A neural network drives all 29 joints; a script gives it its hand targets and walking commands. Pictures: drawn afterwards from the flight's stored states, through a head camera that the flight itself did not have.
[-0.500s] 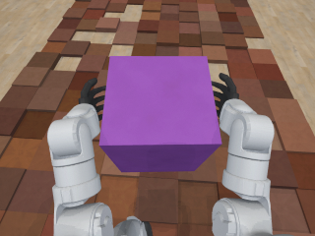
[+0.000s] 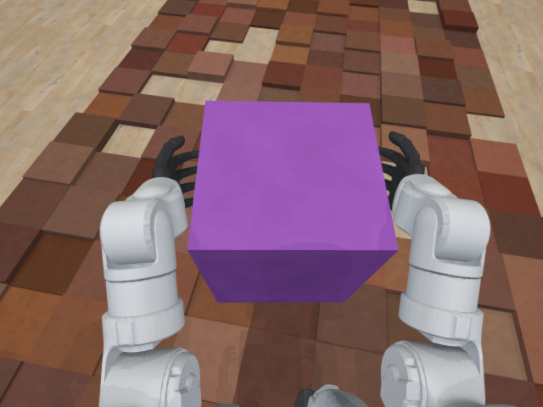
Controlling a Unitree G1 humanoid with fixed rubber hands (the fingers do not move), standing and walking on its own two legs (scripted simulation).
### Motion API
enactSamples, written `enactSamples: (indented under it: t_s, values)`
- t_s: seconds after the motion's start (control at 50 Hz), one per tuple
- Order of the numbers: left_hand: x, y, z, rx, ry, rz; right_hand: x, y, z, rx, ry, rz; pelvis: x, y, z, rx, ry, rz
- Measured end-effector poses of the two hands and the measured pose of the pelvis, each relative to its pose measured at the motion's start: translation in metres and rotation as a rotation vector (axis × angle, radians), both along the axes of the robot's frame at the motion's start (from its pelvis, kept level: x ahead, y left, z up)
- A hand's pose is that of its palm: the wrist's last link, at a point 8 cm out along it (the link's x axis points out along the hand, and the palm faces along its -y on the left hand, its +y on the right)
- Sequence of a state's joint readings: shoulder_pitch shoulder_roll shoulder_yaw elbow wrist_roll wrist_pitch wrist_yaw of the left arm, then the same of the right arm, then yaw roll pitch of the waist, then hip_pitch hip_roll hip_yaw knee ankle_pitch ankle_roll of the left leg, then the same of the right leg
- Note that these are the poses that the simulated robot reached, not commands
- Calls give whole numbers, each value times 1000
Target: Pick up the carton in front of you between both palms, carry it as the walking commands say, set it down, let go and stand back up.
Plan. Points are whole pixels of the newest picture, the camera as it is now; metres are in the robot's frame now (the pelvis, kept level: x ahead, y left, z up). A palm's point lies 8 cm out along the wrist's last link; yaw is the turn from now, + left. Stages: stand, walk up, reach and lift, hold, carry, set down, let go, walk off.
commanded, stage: carry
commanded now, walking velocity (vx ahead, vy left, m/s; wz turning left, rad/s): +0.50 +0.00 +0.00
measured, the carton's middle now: (284, 215) +0.37 +0.01 +0.06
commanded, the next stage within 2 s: none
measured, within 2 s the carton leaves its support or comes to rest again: neither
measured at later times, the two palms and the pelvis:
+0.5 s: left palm (195, 44) +0.65 +0.18 +0.16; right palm (371, 52) +0.63 -0.12 +0.16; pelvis +0.30 +0.05 +0.03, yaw -1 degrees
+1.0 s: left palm (237, 19) +0.94 +0.14 +0.06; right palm (357, 22) +0.95 -0.16 +0.06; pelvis +0.62 -0.02 -0.01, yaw +1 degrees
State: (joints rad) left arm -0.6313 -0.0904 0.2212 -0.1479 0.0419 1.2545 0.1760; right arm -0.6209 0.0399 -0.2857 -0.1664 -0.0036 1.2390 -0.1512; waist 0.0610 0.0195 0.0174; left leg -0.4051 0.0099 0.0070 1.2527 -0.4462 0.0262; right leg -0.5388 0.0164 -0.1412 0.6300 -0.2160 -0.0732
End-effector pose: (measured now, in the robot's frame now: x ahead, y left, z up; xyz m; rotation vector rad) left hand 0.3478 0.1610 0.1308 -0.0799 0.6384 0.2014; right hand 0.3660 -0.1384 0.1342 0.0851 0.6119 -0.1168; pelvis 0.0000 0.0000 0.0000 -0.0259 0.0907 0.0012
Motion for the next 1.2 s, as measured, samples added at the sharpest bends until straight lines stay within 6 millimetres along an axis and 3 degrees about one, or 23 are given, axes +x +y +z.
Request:
enactSamples:
  t_s: [0.06, 0.14, 0.22, 0.32, 0.48, 0.6, 0.7, 0.82, 0.94, 1.08, 1.2]
  values:
    - [22, 9, 5, -16, 4, 49, 32, 9, 4, 46, 8, 5, 29, -2, 13, 15, 6, 2]
    - [65, 17, 28, -22, -66, 69, 76, 17, 23, 73, -60, 2, 71, 2, 22, 25, 10, 2]
    - [120, 21, 47, -22, -109, 37, 120, 21, 41, 40, -108, -5, 122, 13, 24, 23, 15, 2]
    - [196, 25, 45, -17, -96, -49, 177, 24, 48, -23, -97, -53, 198, 35, 12, 16, 3, -7]
    - [292, 16, 25, -51, 34, -105, 251, 16, 30, -39, 35, -128, 285, 49, 29, 5, 9, -11]
    - [358, 12, 14, -60, 38, -76, 324, 12, 22, -14, 39, -127, 357, 44, 34, 5, 21, -7]
    - [418, 8, 0, -44, 18, -42, 394, 7, 3, -1, 22, -94, 429, 29, 20, 36, 12, -7]
    - [505, -10, -28, 22, -23, -24, 492, -11, -37, 8, -22, -29, 527, 4, -22, 53, -13, -3]
    - [558, -20, -66, 21, 123, 7, 555, -20, -75, 24, 126, -11, 592, -14, -12, 61, 3, 17]
    - [642, -25, -62, 4, 73, 28, 638, -25, -73, 44, 79, -20, 674, -21, -4, 74, 14, 6]
    - [731, -24, -48, 16, -18, -3, 721, -24, -58, 35, -14, -34, 764, -15, -13, 72, 7, -25]
